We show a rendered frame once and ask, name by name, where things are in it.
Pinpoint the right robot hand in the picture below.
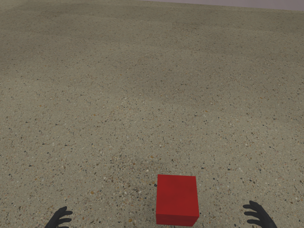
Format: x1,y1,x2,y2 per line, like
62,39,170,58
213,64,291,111
243,200,277,228

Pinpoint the carton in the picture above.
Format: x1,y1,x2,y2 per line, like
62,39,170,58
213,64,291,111
156,174,199,227

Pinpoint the left robot hand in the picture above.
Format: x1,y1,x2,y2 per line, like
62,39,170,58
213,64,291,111
44,206,73,228

